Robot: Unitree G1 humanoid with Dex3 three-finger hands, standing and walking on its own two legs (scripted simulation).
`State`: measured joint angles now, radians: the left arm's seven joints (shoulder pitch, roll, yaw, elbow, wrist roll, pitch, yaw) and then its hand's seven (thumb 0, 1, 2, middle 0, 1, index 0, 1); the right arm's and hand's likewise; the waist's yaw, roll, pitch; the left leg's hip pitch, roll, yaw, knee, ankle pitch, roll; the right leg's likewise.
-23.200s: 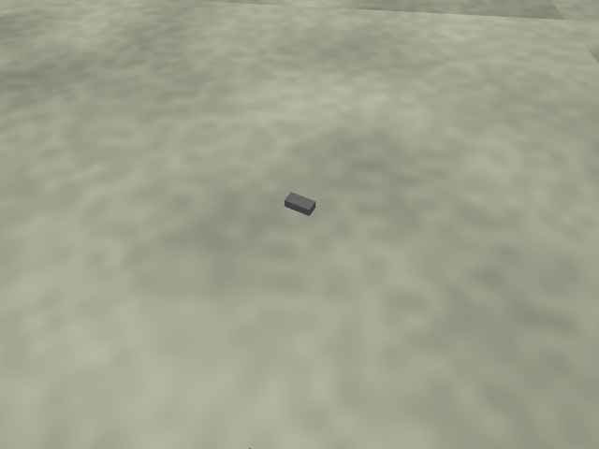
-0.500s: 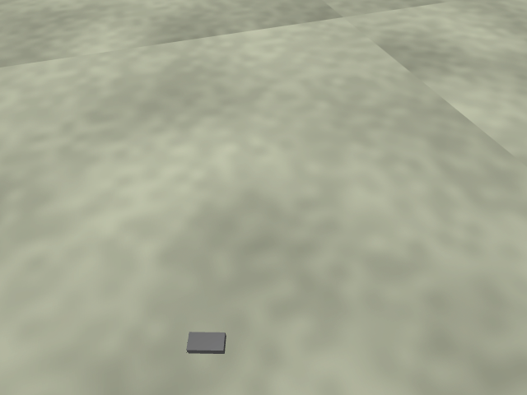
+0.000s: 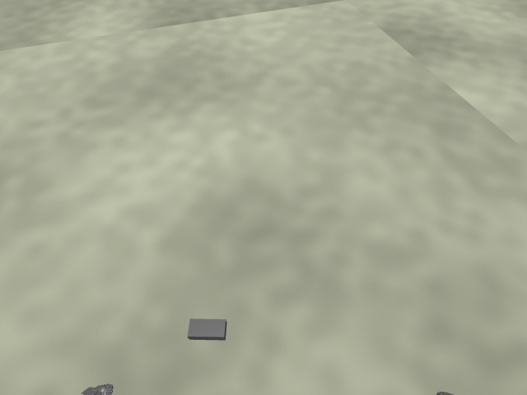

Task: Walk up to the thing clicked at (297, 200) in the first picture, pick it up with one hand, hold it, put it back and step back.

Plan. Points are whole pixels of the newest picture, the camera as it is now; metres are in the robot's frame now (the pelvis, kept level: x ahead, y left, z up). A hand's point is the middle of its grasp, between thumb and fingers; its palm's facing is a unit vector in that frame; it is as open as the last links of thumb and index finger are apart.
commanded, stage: rise first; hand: left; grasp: from above
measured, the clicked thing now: (207, 329) +0.44 +0.23 -0.76
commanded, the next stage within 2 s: none
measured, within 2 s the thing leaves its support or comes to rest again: neither
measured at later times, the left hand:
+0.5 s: hand out of the picture +0.14 +0.26 -0.21, palm faces -0.11 -0.90 -0.43, open 13.8 cm
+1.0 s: hand out of the picture +0.14 +0.27 -0.28, palm faces -0.28 -0.79 -0.54, open 14.3 cm
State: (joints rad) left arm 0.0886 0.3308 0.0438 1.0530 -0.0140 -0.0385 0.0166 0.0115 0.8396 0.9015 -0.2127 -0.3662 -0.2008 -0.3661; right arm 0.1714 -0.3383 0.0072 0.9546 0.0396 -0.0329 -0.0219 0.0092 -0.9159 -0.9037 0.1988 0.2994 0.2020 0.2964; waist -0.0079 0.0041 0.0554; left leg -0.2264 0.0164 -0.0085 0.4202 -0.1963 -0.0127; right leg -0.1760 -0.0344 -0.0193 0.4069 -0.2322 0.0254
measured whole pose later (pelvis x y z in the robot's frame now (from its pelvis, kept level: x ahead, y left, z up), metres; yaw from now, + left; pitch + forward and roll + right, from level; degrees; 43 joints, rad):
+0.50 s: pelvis -0.01 +0.00 -0.07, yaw -1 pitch +14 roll -1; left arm 0.15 0.33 0.17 0.67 0.19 0.14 -0.01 0.00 -0.46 1.00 -0.08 -1.04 -0.07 -1.05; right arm 0.23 -0.25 -0.04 0.62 0.01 -0.12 -0.02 0.01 -0.88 -0.90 0.20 0.30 0.20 0.30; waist -0.03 0.00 -0.08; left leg -0.80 0.04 -0.02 1.01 -0.45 -0.02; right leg -0.74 -0.01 -0.01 0.98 -0.48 0.02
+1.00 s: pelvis -0.03 +0.00 -0.15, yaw -1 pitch +24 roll -2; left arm 0.20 0.38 0.15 0.49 0.35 0.12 -0.01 0.00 -0.56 0.99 -0.08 -1.05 -0.07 -1.05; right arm 0.16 -0.25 -0.03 0.55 0.00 -0.19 0.00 0.01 -0.90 -0.90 0.20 0.30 0.20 0.30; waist -0.03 0.01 -0.16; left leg -1.24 0.04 -0.05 1.40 -0.58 -0.02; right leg -1.17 -0.01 -0.02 1.38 -0.62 0.02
